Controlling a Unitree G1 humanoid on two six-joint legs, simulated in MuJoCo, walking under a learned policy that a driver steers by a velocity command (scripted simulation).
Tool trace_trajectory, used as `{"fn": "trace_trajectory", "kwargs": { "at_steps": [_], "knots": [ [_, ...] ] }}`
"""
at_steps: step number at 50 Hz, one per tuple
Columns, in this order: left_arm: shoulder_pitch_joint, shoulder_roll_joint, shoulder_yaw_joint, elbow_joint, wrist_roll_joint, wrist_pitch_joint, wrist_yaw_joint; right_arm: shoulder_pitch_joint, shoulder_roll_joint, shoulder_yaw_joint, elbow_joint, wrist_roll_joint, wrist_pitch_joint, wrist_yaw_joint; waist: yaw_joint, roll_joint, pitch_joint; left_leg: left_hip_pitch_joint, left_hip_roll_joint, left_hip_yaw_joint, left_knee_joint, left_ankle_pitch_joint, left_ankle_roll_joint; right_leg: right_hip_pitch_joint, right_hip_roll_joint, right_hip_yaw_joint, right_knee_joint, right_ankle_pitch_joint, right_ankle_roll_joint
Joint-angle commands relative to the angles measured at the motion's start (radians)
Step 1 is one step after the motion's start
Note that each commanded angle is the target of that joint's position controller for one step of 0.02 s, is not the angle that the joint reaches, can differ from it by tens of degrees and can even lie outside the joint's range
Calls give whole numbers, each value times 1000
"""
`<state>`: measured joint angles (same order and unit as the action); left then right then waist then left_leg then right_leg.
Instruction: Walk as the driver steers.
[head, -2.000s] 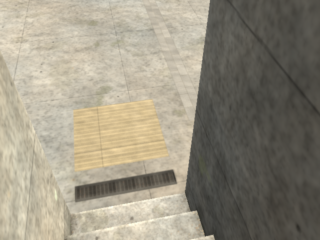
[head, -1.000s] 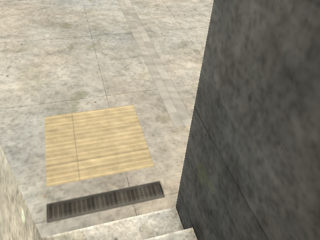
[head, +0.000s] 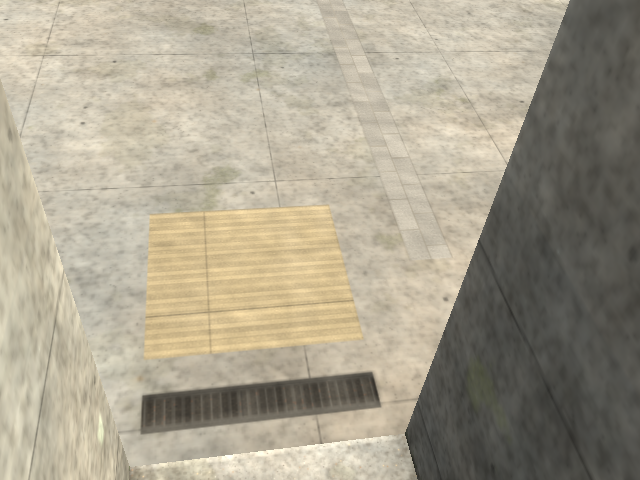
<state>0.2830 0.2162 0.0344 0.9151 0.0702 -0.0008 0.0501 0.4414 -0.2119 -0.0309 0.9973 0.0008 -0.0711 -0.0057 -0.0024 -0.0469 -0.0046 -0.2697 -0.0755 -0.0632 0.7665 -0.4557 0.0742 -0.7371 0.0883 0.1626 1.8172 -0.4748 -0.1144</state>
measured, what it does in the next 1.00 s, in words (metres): goes down: right foot 0.19 m lower, then left foot 0.19 m lower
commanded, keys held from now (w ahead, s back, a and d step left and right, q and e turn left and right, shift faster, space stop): w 1.00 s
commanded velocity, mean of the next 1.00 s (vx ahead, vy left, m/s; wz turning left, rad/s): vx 0.49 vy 0.00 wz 0.00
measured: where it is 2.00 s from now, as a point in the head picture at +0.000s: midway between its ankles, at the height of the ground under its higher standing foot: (267, 437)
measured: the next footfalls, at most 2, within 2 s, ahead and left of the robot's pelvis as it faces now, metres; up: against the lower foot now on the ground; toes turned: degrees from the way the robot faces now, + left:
right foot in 0.38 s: +0.29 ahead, -0.05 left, -0.19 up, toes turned +4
left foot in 0.82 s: +0.51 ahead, +0.12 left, -0.38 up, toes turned +3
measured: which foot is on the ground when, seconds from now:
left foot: down 0.00-0.38, up 0.40-0.80, down 0.82-1.00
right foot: up 0.00-0.36, down 0.38-0.82, up 0.84-1.00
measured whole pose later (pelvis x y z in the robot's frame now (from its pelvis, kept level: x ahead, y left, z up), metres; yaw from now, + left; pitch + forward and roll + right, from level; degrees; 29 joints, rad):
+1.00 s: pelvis +0.51 +0.07 -0.38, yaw +2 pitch -1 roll -1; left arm 0.28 0.18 0.02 0.99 0.04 0.01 0.03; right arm 0.50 -0.17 -0.01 1.11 0.01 -0.07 -0.03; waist 0.02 -0.04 -0.04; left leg -0.21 -0.08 0.06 0.68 -0.45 0.10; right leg -0.86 0.02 0.11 1.64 -0.26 -0.09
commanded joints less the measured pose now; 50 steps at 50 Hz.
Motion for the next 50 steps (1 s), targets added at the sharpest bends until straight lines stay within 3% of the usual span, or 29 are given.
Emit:
{"fn": "trace_trajectory", "kwargs": {
  "at_steps": [1, 4, 6, 12, 15, 16, 17, 18, 19, 20, 21, 23, 24, 26, 28, 30, 32, 35, 37, 40, 41, 42, 43, 44, 45, 46, 47, 49, 50],
  "knots": [
    [-70, 110, 20, -73, -23, 12, -7, -55, -95, 22, -56, 10, -55, -31, 86, 89, 231, -191, 294, -438, -338, 363, 86, -204, -115, 37, -503, 416, 134],
    [-92, 52, -2, -24, -19, 11, -20, 82, -143, 3, -22, 19, -50, -35, 35, 206, 66, -108, 260, -333, -252, 895, 59, 18, -96, -104, -547, 537, 111],
    [-233, 84, 8, -60, -34, -14, -34, 197, -88, 18, 10, 46, -46, -56, -38, 180, 79, 77, 173, -297, -132, 607, 40, -151, -73, -46, -767, 750, 66],
    [-304, 51, -8, -88, -24, -24, -49, 186, -27, 33, 21, 34, -30, -67, -68, 146, 134, -90, 84, -228, 1, 541, 38, 152, -32, -111, -1036, 933, 80],
    [-216, 17, -27, -45, -55, -50, -36, 197, -24, 22, 57, -3, -25, -72, -68, 134, 77, -83, 43, -194, 235, 519, 50, 278, 12, -150, -1069, 896, 76],
    [-244, 15, -38, -63, -67, -63, -34, 207, -36, 10, 48, -17, -10, -71, -113, 67, 149, 14, 8, -138, 287, 717, 40, 248, 13, -201, -1423, 762, 78],
    [-141, 6, -28, -17, -47, -66, -36, 211, -46, 8, 80, -21, -1, -67, -85, 110, 84, -69, 44, -150, 437, 831, 38, 469, 7, -177, -1359, 836, 63],
    [146, 51, -8, 71, -46, -54, -26, 102, -98, -3, 65, -14, -7, -58, 93, 105, -2, -223, 81, -139, 652, 1044, 22, 762, 26, -216, -1272, 831, 31],
    [240, 87, 3, 107, -40, -54, -36, 83, -112, -13, 41, -36, 0, -54, 135, -45, 131, -295, -7, -100, 983, 689, 11, 775, -160, -57, -1825, 902, -48],
    [382, 126, 27, 150, -51, -49, -37, -5, -74, -22, 35, -59, 8, -49, 193, -151, 72, -622, -139, 34, 1354, -369, 16, 1109, -302, 14, -1651, 1349, -101],
    [382, 153, 10, 157, -29, -67, -59, 205, -7, -16, -3, 0, -5, -58, 15, -73, -89, -845, -70, -57, 1307, -515, 25, 1368, -504, 169, -1163, 1852, -197],
    [258, 88, 5, 109, -43, -87, -62, 185, -23, -22, 82, -46, 1, -54, -15, 61, -77, -891, 34, -115, 1157, -247, 69, 1096, -453, 154, -1238, 1059, -238],
    [171, 113, 29, 107, -26, -103, -37, 133, -53, -31, 59, -51, 2, -62, -15, -66, -105, -876, 82, -191, 984, -85, 25, 965, -479, 268, -1264, 628, -285],
    [98, 47, -3, 81, -76, -132, -14, -102, -55, -33, 13, -57, 23, -43, -73, 97, 103, -553, 118, -104, 411, 307, -87, 384, -318, 145, -1390, 696, -228],
    [210, 123, 27, 95, -54, -141, -9, -65, -29, -30, 47, -52, 26, -52, -64, 37, 14, -303, 86, 14, 407, 475, -100, 312, -295, 97, -1317, 1045, -180],
    [178, 32, 15, 92, -112, -151, 8, -189, -34, -23, -14, -31, -6, -31, -48, 13, 26, -200, 95, 21, -25, 977, -66, 220, -101, -55, -1202, 465, -82],
    [137, 37, 6, 64, -112, -136, -3, -224, 19, 2, -31, -19, -18, -13, -28, -30, 18, 12, 52, 78, -77, 1078, -62, 106, -87, -33, -1158, 320, -71],
    [151, 59, 9, 70, -104, -107, -25, -153, -37, -5, -22, -23, 2, -30, -29, -128, 32, 81, 37, 82, -8, 990, -32, 129, -104, -20, -964, 304, -57],
    [267, 61, 9, 107, -42, -78, -4, -302, -53, -5, -92, -20, -4, -36, 78, -40, 218, -142, 82, 56, -372, 710, -32, 357, -95, 25, -853, 483, -99],
    [269, 72, 1, 133, -12, -31, 9, 34, -123, -49, 27, -24, 4, -31, -23, 24, 130, 177, 175, 30, -620, 666, 14, 394, -136, 108, -485, 691, -163],
    [252, 53, 2, 126, -7, -25, -6, 221, -149, -63, 74, -31, 8, -33, -91, 151, 66, 484, 261, -30, -640, 865, 56, 155, -38, 35, -134, 272, -140],
    [282, -5, 4, 119, -46, -26, -17, 329, -164, -60, 93, -29, 13, -4, -92, 224, -111, 877, 378, -62, -56, 1293, 59, -247, 87, -58, 277, -445, -101],
    [330, -15, -7, 65, -65, -32, -2, 283, -152, -47, 92, -5, 7, 28, -27, 261, -140, 851, 420, -153, 1, 1209, 98, -433, 17, -97, 355, -419, -109],
    [256, 44, -1, 34, -57, -33, 6, 244, -222, -83, 92, 27, 7, 19, -76, 396, -166, 709, 513, -403, -217, 358, 273, -495, -29, -38, 283, -276, -96],
    [128, 104, 16, 48, -25, -8, 0, 163, -103, -45, 72, 23, 25, 10, -63, 172, 5, 452, 417, -384, -402, -169, 236, -518, -65, -55, 221, -122, -75],
    [36, 90, 15, 12, -17, 7, -3, 152, -93, -28, 66, 8, 23, -3, -63, 199, 102, 291, 448, -467, -446, -235, 256, -519, -69, -46, 190, -64, -49],
    [-27, 58, 7, -5, -21, 6, -5, 108, -14, 11, 78, -3, 5, -17, -7, 48, 206, 108, 361, -352, -365, -62, 179, -504, -93, 54, -10, 173, -17],
    [-38, 5, -16, 2, -46, 12, -23, -11, -17, 32, 47, 9, -18, -39, 97, -2, 241, -307, 246, -157, -375, 217, 95, -185, -103, -14, -401, 398, 69],
    [-51, 7, -17, 22, -31, 8, -33, 0, -57, 27, 33, 7, -29, -44, 79, 64, 202, -354, 226, -126, -384, 421, 111, -35, -101, -101, -539, 487, 99]
  ]
}}
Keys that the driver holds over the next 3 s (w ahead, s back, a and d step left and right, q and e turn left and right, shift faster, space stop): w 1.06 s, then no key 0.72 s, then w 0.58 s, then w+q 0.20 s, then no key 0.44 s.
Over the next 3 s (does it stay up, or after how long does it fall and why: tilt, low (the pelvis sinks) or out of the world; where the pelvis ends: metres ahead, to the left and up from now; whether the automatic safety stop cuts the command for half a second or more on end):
stays up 1.40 0.05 -0.74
